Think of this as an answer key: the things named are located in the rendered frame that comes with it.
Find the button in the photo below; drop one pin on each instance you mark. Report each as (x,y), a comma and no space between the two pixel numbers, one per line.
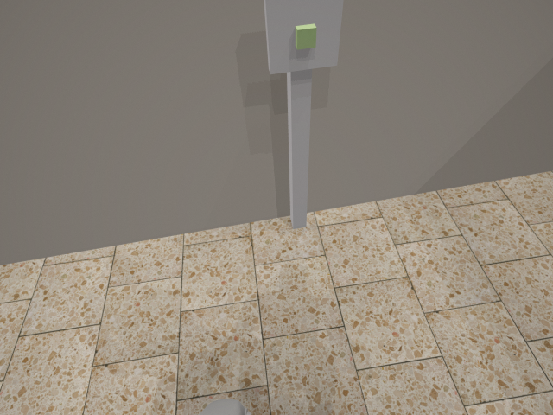
(306,36)

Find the panel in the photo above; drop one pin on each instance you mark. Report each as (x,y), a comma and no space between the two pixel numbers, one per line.
(281,19)

